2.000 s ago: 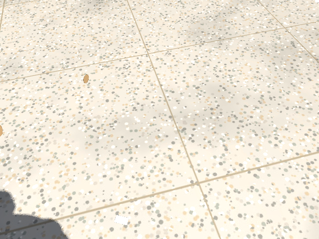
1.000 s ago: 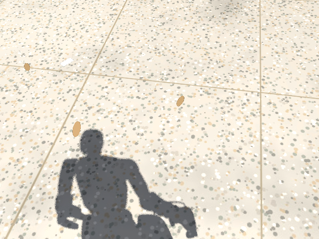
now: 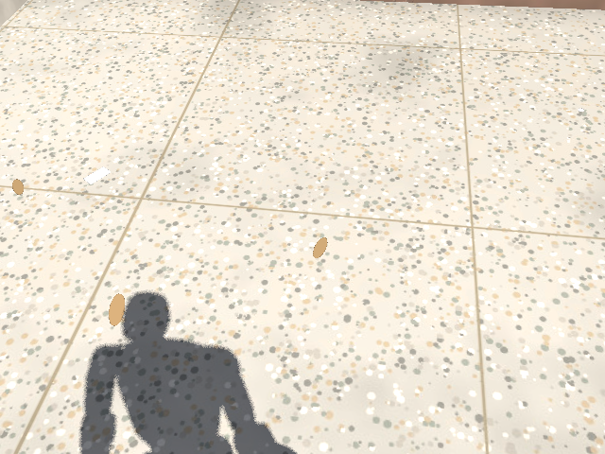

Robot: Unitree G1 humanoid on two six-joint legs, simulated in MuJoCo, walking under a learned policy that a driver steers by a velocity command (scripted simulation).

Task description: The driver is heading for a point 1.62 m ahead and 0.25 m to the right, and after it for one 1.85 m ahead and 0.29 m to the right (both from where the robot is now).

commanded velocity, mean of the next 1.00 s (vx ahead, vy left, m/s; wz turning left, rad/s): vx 0.46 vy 0.00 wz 0.00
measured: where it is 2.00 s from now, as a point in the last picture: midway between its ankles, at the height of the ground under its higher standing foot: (334, 259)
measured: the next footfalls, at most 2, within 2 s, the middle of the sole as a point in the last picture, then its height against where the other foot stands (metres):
left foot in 0.54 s outside the picture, level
right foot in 1.10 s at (369, 366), level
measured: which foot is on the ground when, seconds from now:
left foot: down 0.00-0.06, up 0.08-0.52, down 0.54-1.00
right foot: down 0.00-0.54, up 0.56-1.00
